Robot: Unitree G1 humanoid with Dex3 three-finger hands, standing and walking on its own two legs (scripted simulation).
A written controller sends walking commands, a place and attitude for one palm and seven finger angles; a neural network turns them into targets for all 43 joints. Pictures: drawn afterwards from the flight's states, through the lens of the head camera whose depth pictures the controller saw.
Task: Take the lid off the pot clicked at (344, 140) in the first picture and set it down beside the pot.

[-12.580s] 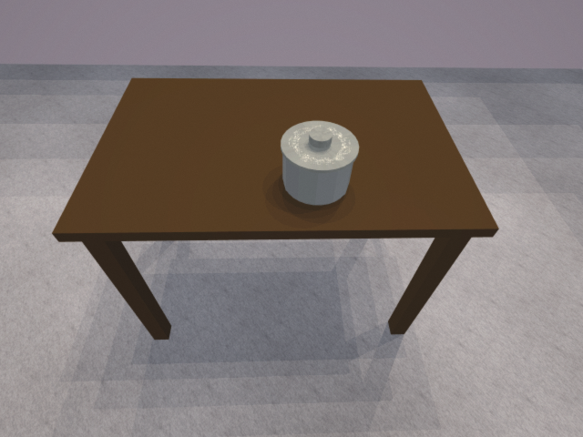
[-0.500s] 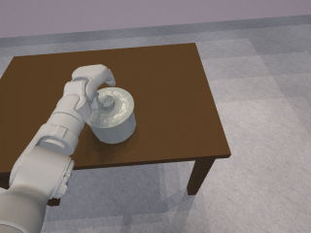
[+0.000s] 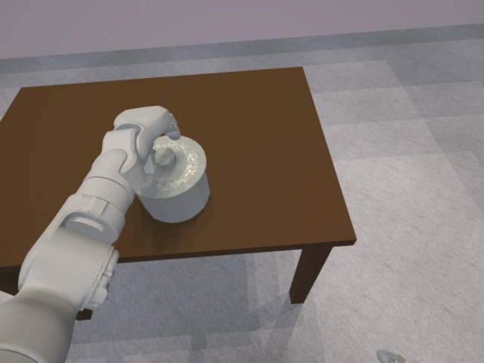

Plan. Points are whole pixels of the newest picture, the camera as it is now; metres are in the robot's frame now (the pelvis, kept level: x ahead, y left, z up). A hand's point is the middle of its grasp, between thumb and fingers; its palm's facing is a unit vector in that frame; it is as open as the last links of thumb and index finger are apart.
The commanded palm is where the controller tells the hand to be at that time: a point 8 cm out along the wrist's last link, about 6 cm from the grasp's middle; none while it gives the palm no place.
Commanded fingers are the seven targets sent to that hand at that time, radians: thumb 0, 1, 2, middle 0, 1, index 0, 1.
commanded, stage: lower the open fingers around the knob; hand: left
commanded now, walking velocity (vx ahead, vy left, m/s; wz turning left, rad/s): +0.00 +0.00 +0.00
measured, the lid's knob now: (163, 159) +0.50 +0.16 +0.01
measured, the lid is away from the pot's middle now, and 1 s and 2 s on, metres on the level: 0.00 0.00 0.00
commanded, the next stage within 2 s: close the fingers and squeeze the knob in 0.68 s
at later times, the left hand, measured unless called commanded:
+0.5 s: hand (154, 159) +0.47 +0.16 +0.04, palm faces -0.39 -0.06 -0.92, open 10.0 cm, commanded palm +0.48 +0.16 +0.10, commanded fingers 0.00 -0.24 1.30 -0.82 -0.08 -0.82 -0.08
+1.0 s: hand (152, 165) +0.46 +0.16 +0.04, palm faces -0.39 -0.07 -0.92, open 10.0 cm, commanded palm +0.47 +0.17 +0.10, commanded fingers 0.00 0.01 0.97 -0.51 -0.91 -0.51 -0.91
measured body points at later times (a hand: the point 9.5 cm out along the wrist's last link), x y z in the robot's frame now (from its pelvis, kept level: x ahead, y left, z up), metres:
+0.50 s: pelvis +0.00 +0.01 +0.00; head +0.08 -0.01 +0.44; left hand +0.49 +0.16 +0.10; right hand +0.05 -0.26 -0.15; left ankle +0.00 +0.12 -0.74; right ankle -0.03 -0.14 -0.74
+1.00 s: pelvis +0.00 +0.00 +0.00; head +0.07 -0.01 +0.44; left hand +0.48 +0.17 +0.09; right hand +0.05 -0.27 -0.14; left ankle +0.00 +0.12 -0.74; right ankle -0.03 -0.14 -0.74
